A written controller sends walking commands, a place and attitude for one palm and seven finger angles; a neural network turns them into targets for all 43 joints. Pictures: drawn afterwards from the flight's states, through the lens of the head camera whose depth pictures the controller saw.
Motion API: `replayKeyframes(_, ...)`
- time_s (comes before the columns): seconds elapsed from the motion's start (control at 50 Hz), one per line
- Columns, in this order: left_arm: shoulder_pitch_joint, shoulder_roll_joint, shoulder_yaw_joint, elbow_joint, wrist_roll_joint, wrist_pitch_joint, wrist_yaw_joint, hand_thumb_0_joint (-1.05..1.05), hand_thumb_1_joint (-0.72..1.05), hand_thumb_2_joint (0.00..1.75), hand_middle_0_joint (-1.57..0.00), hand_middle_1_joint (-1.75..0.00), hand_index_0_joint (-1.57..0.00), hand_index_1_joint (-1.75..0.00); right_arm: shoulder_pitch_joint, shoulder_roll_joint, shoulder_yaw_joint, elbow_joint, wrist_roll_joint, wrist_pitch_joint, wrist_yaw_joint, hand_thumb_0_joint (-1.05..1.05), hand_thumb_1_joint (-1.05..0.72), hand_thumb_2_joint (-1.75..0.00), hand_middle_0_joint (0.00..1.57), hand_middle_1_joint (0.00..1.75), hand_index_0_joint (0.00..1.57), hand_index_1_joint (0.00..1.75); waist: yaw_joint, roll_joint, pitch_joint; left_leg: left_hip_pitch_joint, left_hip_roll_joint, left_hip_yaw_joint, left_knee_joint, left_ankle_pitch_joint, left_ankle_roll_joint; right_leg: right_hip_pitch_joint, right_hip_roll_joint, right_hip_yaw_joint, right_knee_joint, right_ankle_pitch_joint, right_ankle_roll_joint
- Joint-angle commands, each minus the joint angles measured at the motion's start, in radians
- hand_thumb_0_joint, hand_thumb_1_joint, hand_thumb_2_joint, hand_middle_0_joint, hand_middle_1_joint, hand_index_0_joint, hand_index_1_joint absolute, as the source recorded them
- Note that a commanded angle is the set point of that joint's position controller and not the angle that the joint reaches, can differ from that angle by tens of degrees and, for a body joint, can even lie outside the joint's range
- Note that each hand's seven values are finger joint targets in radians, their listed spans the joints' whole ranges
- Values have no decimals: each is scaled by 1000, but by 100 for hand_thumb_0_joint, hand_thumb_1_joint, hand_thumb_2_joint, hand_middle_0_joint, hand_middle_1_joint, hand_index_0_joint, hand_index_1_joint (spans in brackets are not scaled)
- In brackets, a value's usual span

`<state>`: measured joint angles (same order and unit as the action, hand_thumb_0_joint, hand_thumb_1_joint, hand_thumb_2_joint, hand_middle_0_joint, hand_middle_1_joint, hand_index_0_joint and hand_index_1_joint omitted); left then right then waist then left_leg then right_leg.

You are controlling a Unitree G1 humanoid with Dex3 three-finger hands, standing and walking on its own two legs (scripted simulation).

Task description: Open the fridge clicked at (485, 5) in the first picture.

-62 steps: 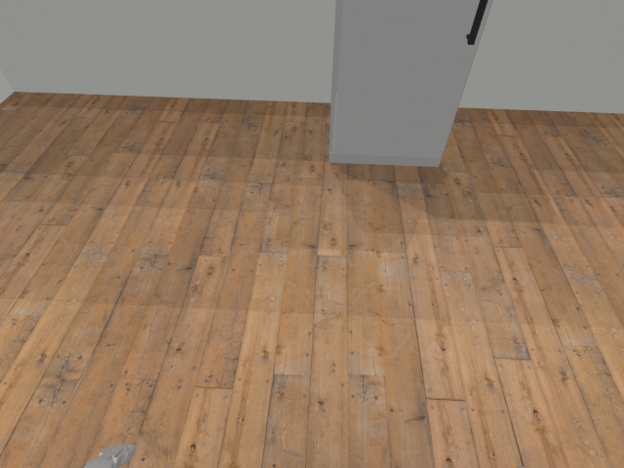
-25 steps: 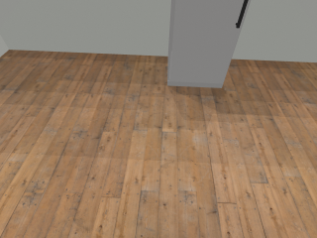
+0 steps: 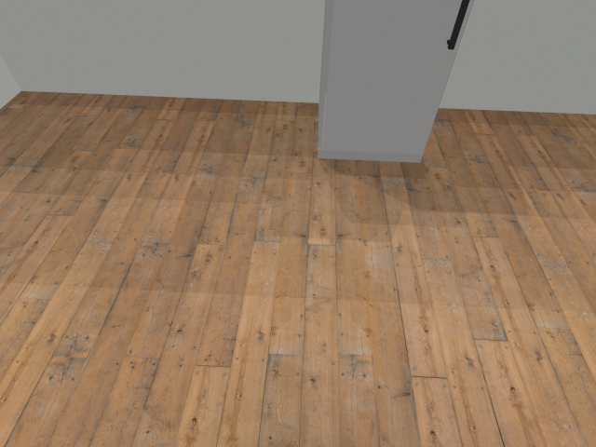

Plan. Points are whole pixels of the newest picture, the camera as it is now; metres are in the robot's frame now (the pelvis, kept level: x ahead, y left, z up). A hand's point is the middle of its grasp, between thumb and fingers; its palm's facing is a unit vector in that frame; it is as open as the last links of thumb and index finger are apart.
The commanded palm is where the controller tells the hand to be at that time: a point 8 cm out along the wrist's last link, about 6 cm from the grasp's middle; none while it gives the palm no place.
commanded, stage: look at it before walking up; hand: right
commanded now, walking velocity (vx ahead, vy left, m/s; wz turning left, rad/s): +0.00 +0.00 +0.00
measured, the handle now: out of the picture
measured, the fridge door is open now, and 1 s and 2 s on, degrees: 0 0 0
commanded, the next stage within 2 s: walk to a spot facing it in 0.40 s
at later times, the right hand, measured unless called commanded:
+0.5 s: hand out of the picture +0.08 -0.25 -0.16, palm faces -0.03 +0.94 -0.33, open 7.3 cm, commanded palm none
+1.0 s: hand out of the picture +0.04 -0.29 -0.20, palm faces +0.19 +0.97 -0.17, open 7.3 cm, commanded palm none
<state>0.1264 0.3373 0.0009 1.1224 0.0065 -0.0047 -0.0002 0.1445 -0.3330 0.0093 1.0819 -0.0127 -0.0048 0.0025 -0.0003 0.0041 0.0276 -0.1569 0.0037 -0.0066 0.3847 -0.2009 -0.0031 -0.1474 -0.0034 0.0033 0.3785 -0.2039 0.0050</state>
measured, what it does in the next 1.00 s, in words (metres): steps to the right: right foot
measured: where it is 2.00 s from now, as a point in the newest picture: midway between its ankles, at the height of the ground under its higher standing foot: (371, 371)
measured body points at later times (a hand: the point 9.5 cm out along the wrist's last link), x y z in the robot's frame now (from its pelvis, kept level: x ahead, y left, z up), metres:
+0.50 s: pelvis +0.01 +0.00 +0.00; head +0.01 +0.00 +0.45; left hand +0.10 +0.29 -0.13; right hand +0.09 -0.30 -0.13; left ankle +0.01 +0.12 -0.75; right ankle +0.00 -0.12 -0.75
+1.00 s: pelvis +0.09 -0.10 -0.02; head +0.11 -0.13 +0.43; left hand +0.14 +0.15 -0.15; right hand +0.03 -0.34 -0.19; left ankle +0.05 +0.07 -0.66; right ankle +0.09 -0.16 -0.75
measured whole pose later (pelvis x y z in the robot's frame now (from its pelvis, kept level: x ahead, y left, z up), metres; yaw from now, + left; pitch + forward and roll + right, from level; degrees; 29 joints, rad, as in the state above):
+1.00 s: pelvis +0.09 -0.10 -0.02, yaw -11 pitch +0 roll +1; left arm 0.33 0.18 0.03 1.04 0.02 -0.03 -0.01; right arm 0.32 -0.24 -0.05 1.08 -0.03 0.02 0.01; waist 0.02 0.05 0.03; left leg -0.41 0.11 0.05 1.16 -0.41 -0.03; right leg -0.30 0.01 -0.12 0.61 -0.32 -0.09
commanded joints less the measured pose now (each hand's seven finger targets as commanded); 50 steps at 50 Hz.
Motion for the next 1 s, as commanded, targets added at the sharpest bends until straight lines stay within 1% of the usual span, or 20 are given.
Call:
replayKeyframes(0.0, -53, 204, 34, -67, 1, -28, 11, 0, 90, 90, -20, -30, -20, -30, -44, -210, -40, -62, 3, -24, -15, 0, -90, -90, 20, 30, 20, 30, 1, 9, -59, 5, 120, -110, -70, 100, 35, 17, -114, 96, -59, 111, -34)
replayKeyframes(0.16, -55, 205, 34, -66, 0, -26, 11, 0, 90, 90, -20, -30, -20, -30, -45, -212, -39, -58, 1, -22, -14, 0, -90, -90, 20, 30, 20, 30, 1, 6, -42, 1, 117, -108, -77, 74, 32, 8, -115, 99, -67, 94, -35)
replayKeyframes(0.48, -68, 210, 35, -67, 0, -29, 13, 0, 90, 90, -20, -30, -20, -30, -44, -214, -39, -55, 2, -25, -17, 0, -90, -90, 20, 30, 20, 30, 0, 4, -71, 34, 122, -96, -62, 195, 31, 51, -123, 90, -65, 194, -34)
replayKeyframes(0.52, -15, 95, 7, -46, 7, -11, 6, 0, 90, 90, -20, -30, -20, -30, 21, -102, -18, -30, 3, -6, -21, 0, -90, -90, 20, 30, 20, 30, -4, 3, -70, 40, 120, -72, -51, 45, 10, 18, -107, 80, -42, 82, -21)
replayKeyframes(0.54, 6, 82, 6, -47, 9, -2, 2, 0, 90, 90, -20, -30, -20, -30, 50, -96, -18, -28, -1, 3, -20, 0, -90, -90, 20, 30, 20, 30, -10, 12, -54, 34, 117, -79, -51, -90, 9, -21, -95, 81, -20, -18, -25)
replayKeyframes(0.58, 7, 78, 10, -66, 15, 8, -3, 0, 90, 90, -20, -30, -20, -30, 83, -125, -34, -36, -8, 12, -12, 0, -90, -90, 20, 30, 20, 30, -28, 70, 21, 35, 148, -133, -101, -312, 30, -173, -54, 68, 39, -201, -28)
replayKeyframes(0.62, 1, 62, 16, -103, 16, 14, -5, 0, 90, 90, -20, -30, -20, -30, 147, -178, -60, -48, -12, 13, -12, 0, -90, -90, 20, 30, 20, 30, -58, 207, 61, 82, 285, -279, -214, -479, 103, -338, -4, -17, 255, -273, -12)
replayKeyframes(0.64, -34, 74, 24, -132, 15, 15, -8, 0, 90, 90, -20, -30, -20, -30, 190, -183, -69, -53, -14, 8, -16, 0, -90, -90, 20, 30, 20, 30, -82, 233, 86, 93, 356, -345, -258, -486, 150, -413, -22, -17, 406, -327, -13)
replayKeyframes(0.66, -48, 81, 33, -149, 15, 9, -13, 0, 90, 90, -20, -30, -20, -30, 197, -171, -72, -57, -15, -7, -19, 0, -90, -90, 20, 30, 20, 30, -75, 195, 101, 105, 389, -359, -262, -409, 177, -463, -53, 7, 506, -304, -15)
replayKeyframes(0.7, -28, 55, 40, -162, 12, 1, -26, 0, 90, 90, -20, -30, -20, -30, 166, -155, -76, -75, -18, -28, -19, 0, -90, -90, 20, 30, 20, 30, -42, 119, 98, 110, 380, -228, -215, -223, 174, -458, -84, -5, 541, -257, -9)
replayKeyframes(0.74, -5, 20, 40, -174, 5, -3, -38, 0, 90, 90, -20, -30, -20, -30, 135, -147, -81, -93, -22, -36, -18, 0, -90, -90, 20, 30, 20, 30, -21, 120, 81, 73, 363, -104, -175, -138, 146, -380, -102, -33, 442, -260, -6)
replayKeyframes(0.78, 75, -8, 40, -165, 4, -5, -43, 0, 90, 90, -20, -30, -20, -30, 111, -140, -86, -98, -22, -35, -15, 0, -90, -90, 20, 30, 20, 30, 21, 134, 76, -25, 333, -4, -126, -142, 108, -235, -79, -96, 320, -193, -6)
replayKeyframes(0.8, 143, -11, 44, -146, 6, -8, -42, 0, 90, 90, -20, -30, -20, -30, 103, -137, -90, -96, -18, -32, -14, 0, -90, -90, 20, 30, 20, 30, 49, 111, 58, -93, 308, 51, -73, -176, 82, -114, -57, -131, 261, -126, -7)
replayKeyframes(0.82, 245, 7, 53, -117, 9, -12, -37, 0, 90, 90, -20, -30, -20, -30, 109, -121, -91, -97, -13, -28, -11, 0, -90, -90, 20, 30, 20, 30, 86, 32, 14, -168, 267, 116, 54, -193, 55, 47, -29, -152, 189, -80, -9)
replayKeyframes(0.84, 377, 73, 76, -81, 12, -19, -29, 0, 90, 90, -20, -30, -20, -30, 114, -65, -78, -107, -8, -24, -3, 0, -90, -90, 20, 30, 20, 30, 137, -192, -27, -274, 180, 183, 352, -200, 16, 173, -78, -8, 87, -216, -34)
replayKeyframes(0.86, 478, 167, 101, -68, 24, -30, -18, 0, 90, 90, -20, -30, -20, -30, 102, 13, -62, -159, 2, -18, 6, 0, -90, -90, 20, 30, 20, 30, 156, -460, -13, -523, 37, 201, 704, -450, -50, 199, -354, 484, -147, -363, -130)
replayKeyframes(0.88, 471, 181, 98, -62, 14, -26, -4, 0, 90, 90, -20, -30, -20, -30, 37, 10, -59, -194, -8, -16, 1, 0, -90, -90, 20, 30, 20, 30, 139, -309, 17, -583, 54, 47, 834, -421, -25, 121, -424, 625, -250, -433, -187)
replayKeyframes(0.9, 392, 124, 84, -76, 9, -25, 2, 0, 90, 90, -20, -30, -20, -30, 37, 6, -68, -174, -12, -18, 2, 0, -90, -90, 20, 30, 20, 30, 95, -176, 48, -576, 107, 5, 880, -305, -6, 54, -383, 562, -246, -464, -181)
replayKeyframes(0.94, 281, 35, 64, -114, 9, -46, 10, 0, 90, 90, -20, -30, -20, -30, 58, 11, -74, -135, -19, -26, 16, 0, -90, -90, 20, 30, 20, 30, 43, -46, 65, -524, 147, -5, 880, -150, -15, -60, -314, 437, -230, -348, -162)
replayKeyframes(0.98, 272, -2, 54, -100, 9, -69, 16, 0, 90, 90, -20, -30, -20, -30, 134, 51, -68, -96, -24, -21, 18, 0, -90, -90, 20, 30, 20, 30, 12, -59, 42, -472, 146, 11, 822, -55, -35, -34, -244, 277, -214, -116, -131)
